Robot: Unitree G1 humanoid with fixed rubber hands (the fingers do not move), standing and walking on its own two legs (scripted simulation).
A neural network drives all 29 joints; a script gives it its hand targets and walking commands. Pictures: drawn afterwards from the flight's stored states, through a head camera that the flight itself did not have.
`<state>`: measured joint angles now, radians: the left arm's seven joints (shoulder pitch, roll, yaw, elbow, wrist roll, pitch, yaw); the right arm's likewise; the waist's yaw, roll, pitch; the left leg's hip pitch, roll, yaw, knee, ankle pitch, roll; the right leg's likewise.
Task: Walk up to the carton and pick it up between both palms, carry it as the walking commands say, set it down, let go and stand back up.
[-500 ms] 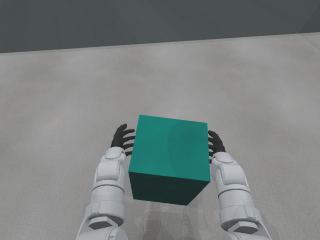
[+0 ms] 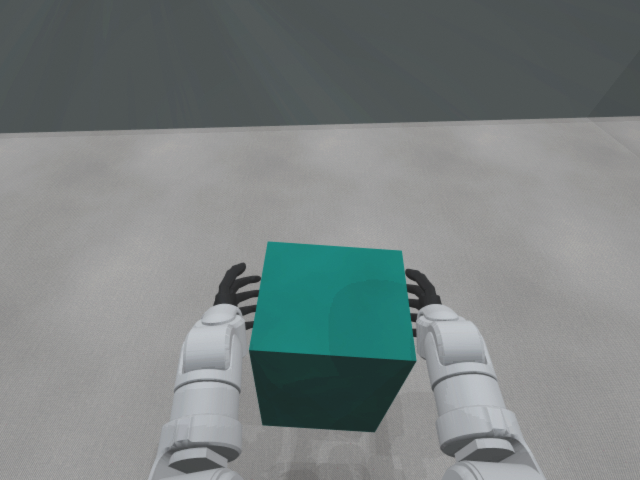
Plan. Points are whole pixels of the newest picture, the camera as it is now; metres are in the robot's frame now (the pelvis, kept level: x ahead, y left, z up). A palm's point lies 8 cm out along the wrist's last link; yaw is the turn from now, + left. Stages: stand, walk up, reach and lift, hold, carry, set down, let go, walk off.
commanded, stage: reach and lift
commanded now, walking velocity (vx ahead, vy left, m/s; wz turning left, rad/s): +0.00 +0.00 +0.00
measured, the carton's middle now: (326, 345) +0.30 +0.00 -0.02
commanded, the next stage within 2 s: hold in 0.84 s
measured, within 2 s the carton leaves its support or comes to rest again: neither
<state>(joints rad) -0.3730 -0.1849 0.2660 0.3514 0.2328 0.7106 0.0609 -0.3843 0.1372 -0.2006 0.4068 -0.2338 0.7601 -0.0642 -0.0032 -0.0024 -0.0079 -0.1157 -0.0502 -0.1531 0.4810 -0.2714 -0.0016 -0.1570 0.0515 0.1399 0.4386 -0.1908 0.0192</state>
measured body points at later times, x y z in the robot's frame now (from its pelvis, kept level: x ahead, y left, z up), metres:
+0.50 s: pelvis -0.01 -0.01 +0.00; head -0.05 -0.01 +0.45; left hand +0.31 +0.13 +0.04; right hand +0.31 -0.14 +0.04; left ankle +0.00 +0.12 -0.74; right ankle +0.04 -0.13 -0.74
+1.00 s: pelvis +0.00 -0.01 +0.00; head -0.05 -0.01 +0.45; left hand +0.30 +0.14 +0.04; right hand +0.31 -0.13 +0.04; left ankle +0.00 +0.12 -0.74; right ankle +0.04 -0.13 -0.74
